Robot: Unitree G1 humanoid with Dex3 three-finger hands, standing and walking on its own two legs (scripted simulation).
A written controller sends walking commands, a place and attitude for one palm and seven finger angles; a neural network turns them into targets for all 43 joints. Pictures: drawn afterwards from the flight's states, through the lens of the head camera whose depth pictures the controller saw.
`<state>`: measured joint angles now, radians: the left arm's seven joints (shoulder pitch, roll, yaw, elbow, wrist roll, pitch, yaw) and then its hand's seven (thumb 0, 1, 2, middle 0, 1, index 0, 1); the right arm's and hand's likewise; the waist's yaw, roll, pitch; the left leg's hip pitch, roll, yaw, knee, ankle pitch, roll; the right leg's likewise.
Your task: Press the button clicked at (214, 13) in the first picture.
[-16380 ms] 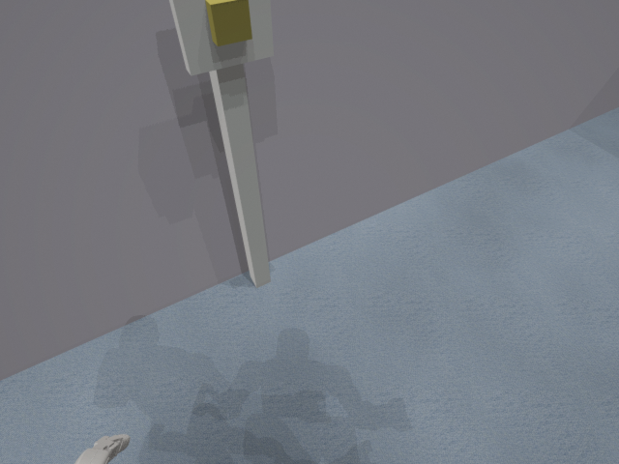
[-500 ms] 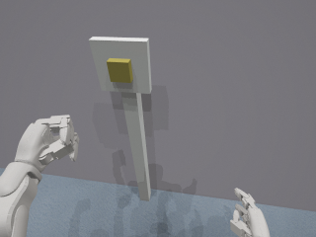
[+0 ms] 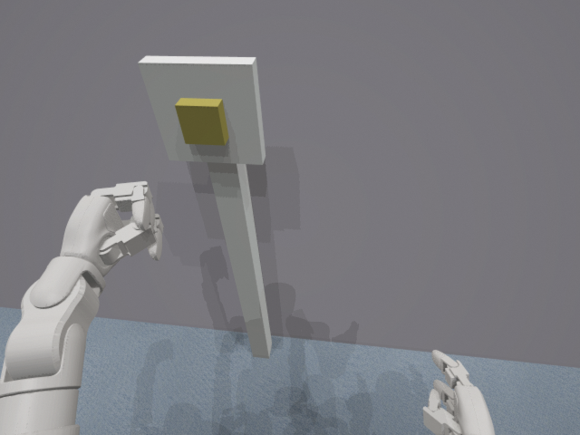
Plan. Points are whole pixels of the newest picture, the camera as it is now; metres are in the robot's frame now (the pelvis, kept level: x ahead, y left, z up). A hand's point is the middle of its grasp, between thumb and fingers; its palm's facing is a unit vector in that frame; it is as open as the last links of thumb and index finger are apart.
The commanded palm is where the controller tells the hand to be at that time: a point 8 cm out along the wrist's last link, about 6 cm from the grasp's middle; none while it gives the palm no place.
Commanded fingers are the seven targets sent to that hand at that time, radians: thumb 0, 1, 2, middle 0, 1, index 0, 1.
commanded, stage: aim a knuckle at the button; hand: left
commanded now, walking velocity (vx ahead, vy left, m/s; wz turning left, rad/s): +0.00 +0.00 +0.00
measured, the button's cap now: (203, 121) +0.53 +0.19 +0.20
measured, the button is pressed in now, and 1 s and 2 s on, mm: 0 0 0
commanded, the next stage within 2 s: none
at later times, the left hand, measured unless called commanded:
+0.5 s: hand (179, 199) +0.36 +0.18 +0.18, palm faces -0.02 -1.00 -0.02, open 3.1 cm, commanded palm +0.34 +0.23 +0.18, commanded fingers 0.00 0.90 0.90 -1.30 -1.50 -1.30 -1.50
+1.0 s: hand (215, 170) +0.44 +0.16 +0.17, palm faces -0.01 -1.00 -0.01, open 3.1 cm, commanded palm +0.41 +0.21 +0.17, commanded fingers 0.00 0.90 0.90 -1.30 -1.50 -1.30 -1.50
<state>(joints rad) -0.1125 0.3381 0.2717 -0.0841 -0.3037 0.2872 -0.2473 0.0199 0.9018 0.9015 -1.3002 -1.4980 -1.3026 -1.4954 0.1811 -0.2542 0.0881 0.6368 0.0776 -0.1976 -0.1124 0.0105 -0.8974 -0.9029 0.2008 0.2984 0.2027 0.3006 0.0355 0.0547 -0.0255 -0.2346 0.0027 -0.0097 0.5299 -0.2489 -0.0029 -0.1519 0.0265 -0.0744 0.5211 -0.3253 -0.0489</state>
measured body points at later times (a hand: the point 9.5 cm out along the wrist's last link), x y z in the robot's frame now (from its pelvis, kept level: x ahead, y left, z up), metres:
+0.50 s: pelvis +0.01 +0.01 +0.00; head -0.01 +0.00 +0.45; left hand +0.35 +0.24 +0.18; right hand +0.19 -0.22 -0.08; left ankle +0.02 +0.12 -0.73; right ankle -0.02 -0.08 -0.73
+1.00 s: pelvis +0.01 +0.01 +0.00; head +0.01 +0.00 +0.45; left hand +0.44 +0.21 +0.17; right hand +0.09 -0.25 -0.11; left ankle +0.02 +0.12 -0.73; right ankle -0.02 -0.08 -0.73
